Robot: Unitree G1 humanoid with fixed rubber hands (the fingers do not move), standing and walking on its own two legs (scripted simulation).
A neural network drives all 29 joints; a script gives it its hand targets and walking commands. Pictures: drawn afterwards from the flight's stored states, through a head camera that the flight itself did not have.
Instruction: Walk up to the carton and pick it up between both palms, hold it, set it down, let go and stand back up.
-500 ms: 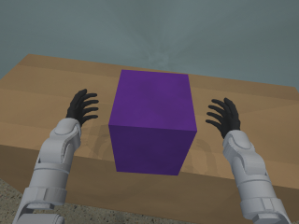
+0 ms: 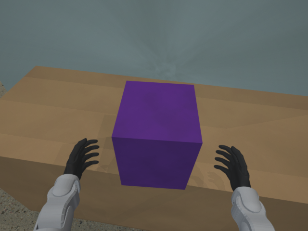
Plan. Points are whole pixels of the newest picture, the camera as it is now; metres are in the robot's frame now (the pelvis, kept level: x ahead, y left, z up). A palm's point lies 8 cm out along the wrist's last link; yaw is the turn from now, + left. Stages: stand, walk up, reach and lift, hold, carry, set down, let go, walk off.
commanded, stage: set down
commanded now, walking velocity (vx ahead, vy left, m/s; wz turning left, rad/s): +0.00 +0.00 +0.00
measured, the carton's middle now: (156, 136) +0.40 +0.01 +0.02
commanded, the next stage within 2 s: let go in 1.70 s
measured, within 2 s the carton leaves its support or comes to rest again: neither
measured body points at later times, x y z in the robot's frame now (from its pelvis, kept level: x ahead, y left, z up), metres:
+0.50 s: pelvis +0.01 +0.01 +0.00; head -0.02 +0.02 +0.45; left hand +0.23 +0.23 -0.01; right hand +0.23 -0.19 -0.02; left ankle -0.01 +0.12 -0.75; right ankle +0.02 -0.11 -0.75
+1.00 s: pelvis +0.01 +0.01 +0.00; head +0.00 +0.01 +0.45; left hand +0.19 +0.24 -0.06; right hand +0.19 -0.20 -0.07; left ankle -0.01 +0.12 -0.75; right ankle +0.02 -0.11 -0.75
